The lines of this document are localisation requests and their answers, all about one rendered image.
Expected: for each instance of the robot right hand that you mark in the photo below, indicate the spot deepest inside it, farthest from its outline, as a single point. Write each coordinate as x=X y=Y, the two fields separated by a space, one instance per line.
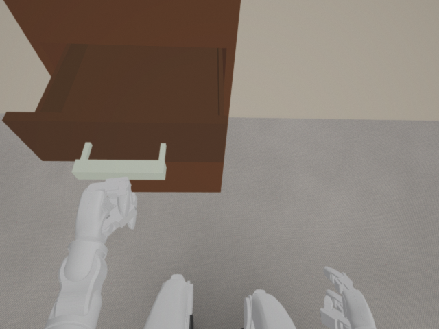
x=352 y=309

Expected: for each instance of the handle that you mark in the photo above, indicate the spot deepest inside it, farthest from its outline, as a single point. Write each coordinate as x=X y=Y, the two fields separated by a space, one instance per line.
x=85 y=169

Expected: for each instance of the left robot thigh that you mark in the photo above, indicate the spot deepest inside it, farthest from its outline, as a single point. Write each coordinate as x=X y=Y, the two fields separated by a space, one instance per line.
x=172 y=305

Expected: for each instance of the cabinet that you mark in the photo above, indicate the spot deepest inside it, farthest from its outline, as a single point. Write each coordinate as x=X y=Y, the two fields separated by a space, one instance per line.
x=50 y=24

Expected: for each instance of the left robot forearm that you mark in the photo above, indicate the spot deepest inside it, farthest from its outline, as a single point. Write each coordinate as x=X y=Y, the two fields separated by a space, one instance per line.
x=81 y=276

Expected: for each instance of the drawer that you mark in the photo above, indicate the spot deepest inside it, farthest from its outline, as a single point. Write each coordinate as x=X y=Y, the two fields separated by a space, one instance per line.
x=126 y=100

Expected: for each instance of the robot thigh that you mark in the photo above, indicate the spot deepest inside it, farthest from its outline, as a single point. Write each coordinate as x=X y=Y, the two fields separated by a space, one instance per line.
x=263 y=311
x=172 y=305

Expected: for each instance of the robot left hand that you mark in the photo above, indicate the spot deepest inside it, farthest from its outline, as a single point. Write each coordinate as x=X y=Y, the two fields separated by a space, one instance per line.
x=95 y=206

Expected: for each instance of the right robot thigh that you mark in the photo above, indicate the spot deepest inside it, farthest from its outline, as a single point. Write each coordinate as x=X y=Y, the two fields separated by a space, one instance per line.
x=263 y=311

